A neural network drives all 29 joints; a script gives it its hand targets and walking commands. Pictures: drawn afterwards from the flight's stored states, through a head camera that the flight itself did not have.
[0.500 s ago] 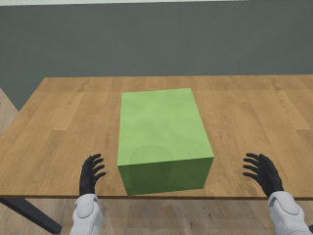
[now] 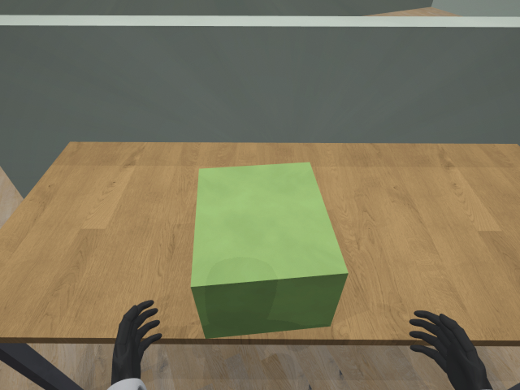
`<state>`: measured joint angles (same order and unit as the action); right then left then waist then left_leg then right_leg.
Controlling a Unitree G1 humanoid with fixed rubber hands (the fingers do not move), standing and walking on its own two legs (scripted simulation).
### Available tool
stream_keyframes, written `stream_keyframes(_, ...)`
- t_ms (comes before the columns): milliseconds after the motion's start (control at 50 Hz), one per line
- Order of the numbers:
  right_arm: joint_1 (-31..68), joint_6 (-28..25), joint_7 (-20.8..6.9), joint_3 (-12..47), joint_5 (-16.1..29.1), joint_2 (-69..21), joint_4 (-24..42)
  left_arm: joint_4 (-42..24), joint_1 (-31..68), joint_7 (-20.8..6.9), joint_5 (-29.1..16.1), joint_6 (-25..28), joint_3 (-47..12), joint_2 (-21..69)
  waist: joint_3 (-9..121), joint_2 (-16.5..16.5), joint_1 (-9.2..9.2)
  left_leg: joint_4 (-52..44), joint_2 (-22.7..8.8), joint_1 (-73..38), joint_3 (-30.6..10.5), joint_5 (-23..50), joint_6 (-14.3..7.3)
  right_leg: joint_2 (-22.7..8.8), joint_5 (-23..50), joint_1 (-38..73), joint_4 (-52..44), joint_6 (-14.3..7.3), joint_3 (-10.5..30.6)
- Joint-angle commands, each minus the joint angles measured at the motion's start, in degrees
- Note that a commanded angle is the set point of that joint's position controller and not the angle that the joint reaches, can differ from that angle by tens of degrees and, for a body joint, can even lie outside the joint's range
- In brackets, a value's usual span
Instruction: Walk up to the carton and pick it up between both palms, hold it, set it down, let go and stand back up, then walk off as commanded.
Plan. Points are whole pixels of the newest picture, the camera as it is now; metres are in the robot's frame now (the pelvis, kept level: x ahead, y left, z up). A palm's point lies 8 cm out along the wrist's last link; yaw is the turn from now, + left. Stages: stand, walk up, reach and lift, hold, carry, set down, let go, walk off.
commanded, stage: set down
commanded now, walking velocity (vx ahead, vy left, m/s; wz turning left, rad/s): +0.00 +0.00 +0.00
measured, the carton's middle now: (261, 243) +0.43 +0.04 -0.04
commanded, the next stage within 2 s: let go in 1.84 s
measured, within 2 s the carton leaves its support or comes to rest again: neither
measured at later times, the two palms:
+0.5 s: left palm (131, 365) +0.19 +0.22 -0.02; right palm (465, 385) +0.18 -0.25 -0.02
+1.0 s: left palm (126, 373) +0.18 +0.23 -0.04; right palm out of the picture +0.17 -0.24 -0.04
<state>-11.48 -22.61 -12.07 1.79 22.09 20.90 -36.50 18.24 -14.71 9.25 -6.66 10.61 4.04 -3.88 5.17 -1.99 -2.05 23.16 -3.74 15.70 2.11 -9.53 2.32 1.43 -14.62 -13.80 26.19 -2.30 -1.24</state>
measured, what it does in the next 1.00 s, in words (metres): stands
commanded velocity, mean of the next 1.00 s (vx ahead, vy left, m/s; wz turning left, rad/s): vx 0.00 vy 0.00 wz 0.00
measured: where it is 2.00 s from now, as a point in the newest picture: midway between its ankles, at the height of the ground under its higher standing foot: outside the picture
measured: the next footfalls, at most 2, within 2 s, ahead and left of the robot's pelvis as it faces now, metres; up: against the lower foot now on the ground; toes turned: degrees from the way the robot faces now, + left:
none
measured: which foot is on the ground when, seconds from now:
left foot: down 0.00-1.00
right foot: down 0.00-1.00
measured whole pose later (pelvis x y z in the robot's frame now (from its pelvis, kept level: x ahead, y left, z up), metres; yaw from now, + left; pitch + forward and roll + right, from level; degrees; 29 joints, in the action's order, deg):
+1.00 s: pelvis +0.01 +0.01 +0.00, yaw -1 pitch +2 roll +0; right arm -14.5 -15.9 -6.2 1.8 10.5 17.5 -33.5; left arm 19.2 -15.2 4.8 -4.1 0.5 4.0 -7.2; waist 2.0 -2.0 -1.6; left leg 20.8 -3.7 12.8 3.0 -9.5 2.2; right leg 1.4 -13.2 -10.3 21.8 -1.6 -0.2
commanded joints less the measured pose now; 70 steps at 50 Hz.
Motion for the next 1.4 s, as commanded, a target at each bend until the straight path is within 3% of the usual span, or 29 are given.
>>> stream_keyframes(0,4.28,-1.22,0.31,-0.40,-1.11,5.16,15.04,-12.98,3.21,0.38,3.36,2.49,-6.30,-4.46,0.70,-2.00,0.83,-4.05,4.33,-13.46,-0.31,3.08,-3.42,-1.24,3.57,-2.72,-10.10,0.46,4.22)
stream_keyframes(320,-1.16,0.14,2.48,-0.10,-3.63,4.25,14.72,-10.50,-0.50,-1.83,5.62,-0.02,-2.78,-7.12,1.49,-2.05,0.69,-4.18,5.48,-13.91,0.38,8.12,-3.28,-1.88,16.33,3.45,-9.31,1.45,4.72)
stream_keyframes(700,-1.25,3.51,4.35,-1.41,-8.69,1.43,12.30,-7.92,1.50,-3.41,6.63,-4.94,-1.95,-9.18,-0.78,-0.72,0.30,-5.84,5.13,-14.89,1.10,6.45,-3.37,-1.92,11.84,2.44,-11.27,1.30,4.54)
stream_keyframes(1100,-2.06,5.71,8.41,-1.54,-13.48,-3.52,11.37,-6.35,2.10,-6.03,6.21,-9.38,-1.01,-12.54,-0.60,0.10,0.12,-5.13,5.09,-17.45,1.91,7.34,-2.92,-1.96,14.45,3.10,-11.40,2.01,3.37)
stream_keyframes(1380,0.11,6.98,10.88,-2.04,-17.25,-6.48,7.81,-4.14,4.70,-7.71,6.23,-12.38,-0.41,-14.71,-1.50,1.62,0.76,-4.15,4.47,-18.54,1.84,5.57,-2.61,-2.13,10.63,1.11,-11.43,2.19,2.57)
